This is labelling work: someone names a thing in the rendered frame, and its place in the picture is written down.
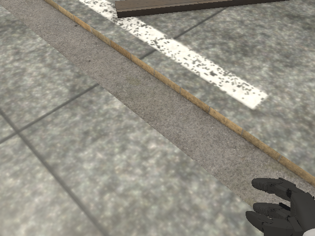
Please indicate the robot right hand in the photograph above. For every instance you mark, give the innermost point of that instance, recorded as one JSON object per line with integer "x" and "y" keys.
{"x": 280, "y": 219}

